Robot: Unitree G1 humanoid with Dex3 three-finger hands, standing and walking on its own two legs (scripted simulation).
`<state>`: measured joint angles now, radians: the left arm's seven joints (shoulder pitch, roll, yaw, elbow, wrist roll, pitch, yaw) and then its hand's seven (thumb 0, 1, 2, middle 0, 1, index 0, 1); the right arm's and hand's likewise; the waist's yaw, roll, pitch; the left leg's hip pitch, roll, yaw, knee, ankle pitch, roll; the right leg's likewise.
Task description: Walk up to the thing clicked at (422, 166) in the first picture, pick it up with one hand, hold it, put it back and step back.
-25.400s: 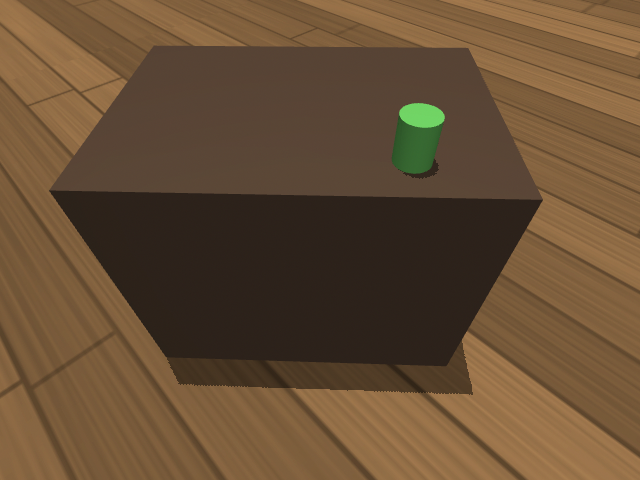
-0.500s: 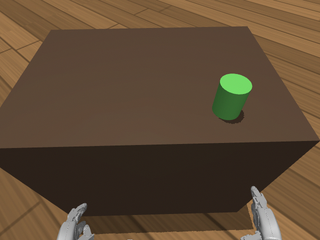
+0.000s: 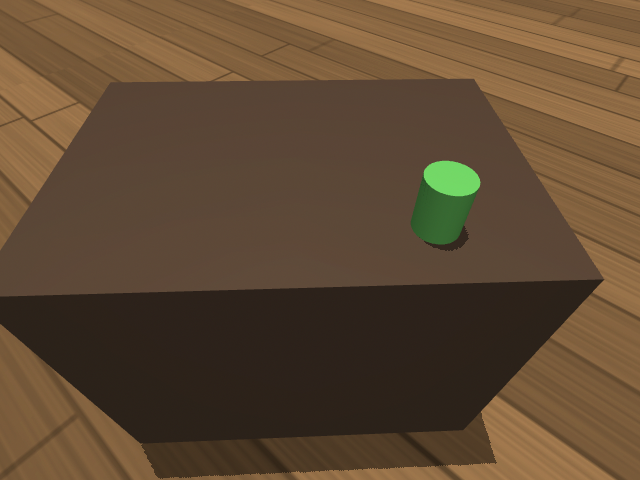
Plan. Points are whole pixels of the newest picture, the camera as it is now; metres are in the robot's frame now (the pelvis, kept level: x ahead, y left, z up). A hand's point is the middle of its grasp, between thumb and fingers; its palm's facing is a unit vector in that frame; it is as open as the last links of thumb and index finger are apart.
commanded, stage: home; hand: right
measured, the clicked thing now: (443, 203) +0.51 -0.19 +0.05
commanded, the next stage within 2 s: stand in 1.32 s
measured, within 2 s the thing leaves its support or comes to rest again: neither
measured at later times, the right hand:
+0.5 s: hand out of the picture +0.06 -0.26 -0.13, palm faces -0.03 +0.93 -0.37, open 17.4 cm
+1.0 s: hand out of the picture +0.09 -0.25 -0.13, palm faces -0.02 +0.94 -0.35, open 17.4 cm
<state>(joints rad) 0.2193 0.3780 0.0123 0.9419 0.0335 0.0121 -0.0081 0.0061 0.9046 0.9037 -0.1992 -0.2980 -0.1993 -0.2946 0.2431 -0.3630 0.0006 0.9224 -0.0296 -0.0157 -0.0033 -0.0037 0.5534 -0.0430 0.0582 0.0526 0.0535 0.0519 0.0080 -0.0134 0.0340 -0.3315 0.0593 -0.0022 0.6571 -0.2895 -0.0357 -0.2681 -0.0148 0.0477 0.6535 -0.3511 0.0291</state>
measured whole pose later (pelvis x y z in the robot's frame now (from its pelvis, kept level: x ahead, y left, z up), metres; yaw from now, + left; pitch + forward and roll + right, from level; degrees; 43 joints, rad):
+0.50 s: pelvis +0.00 +0.00 +0.02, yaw +0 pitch -3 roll +0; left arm 0.17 0.37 -0.01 1.10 0.02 0.00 -0.01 0.00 0.90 0.90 -0.20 -0.30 -0.20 -0.30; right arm 0.15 -0.35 0.01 1.11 -0.01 -0.01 0.00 0.00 0.54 -0.05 0.06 0.06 0.06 0.05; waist 0.01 -0.02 0.06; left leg -0.19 0.06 0.01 0.43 -0.18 -0.04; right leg -0.13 -0.02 0.05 0.42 -0.23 0.04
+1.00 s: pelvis +0.02 +0.00 +0.02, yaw +0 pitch -3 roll +0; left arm 0.12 0.36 0.00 1.13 0.02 0.00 0.00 0.00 0.90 0.90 -0.20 -0.30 -0.20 -0.30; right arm 0.11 -0.35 0.01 1.14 0.00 -0.01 0.00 0.00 0.53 -0.06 0.06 0.06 0.06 0.06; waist 0.00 -0.01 0.06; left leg -0.16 0.05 0.01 0.38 -0.17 -0.03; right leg -0.09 -0.03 0.05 0.36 -0.22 0.04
